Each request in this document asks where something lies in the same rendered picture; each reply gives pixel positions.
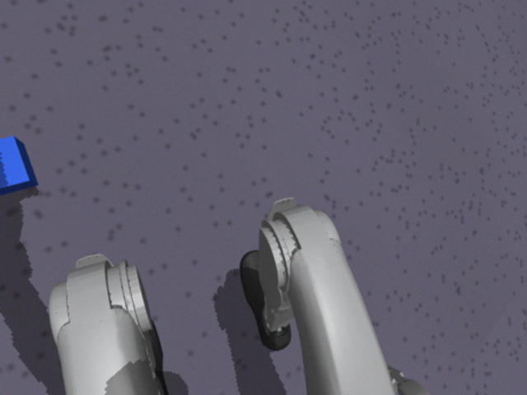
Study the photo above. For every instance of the left robot foot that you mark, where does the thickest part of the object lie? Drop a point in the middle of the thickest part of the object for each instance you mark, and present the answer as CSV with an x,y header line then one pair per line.
x,y
156,346

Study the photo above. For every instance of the small box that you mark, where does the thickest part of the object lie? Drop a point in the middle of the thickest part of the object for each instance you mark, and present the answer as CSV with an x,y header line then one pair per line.
x,y
16,172

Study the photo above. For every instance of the right robot hand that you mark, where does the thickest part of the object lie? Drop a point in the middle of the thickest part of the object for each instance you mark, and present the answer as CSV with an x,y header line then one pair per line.
x,y
404,386

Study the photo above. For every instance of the right robot foot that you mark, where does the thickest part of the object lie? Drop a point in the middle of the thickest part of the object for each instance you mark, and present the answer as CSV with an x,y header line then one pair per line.
x,y
249,275

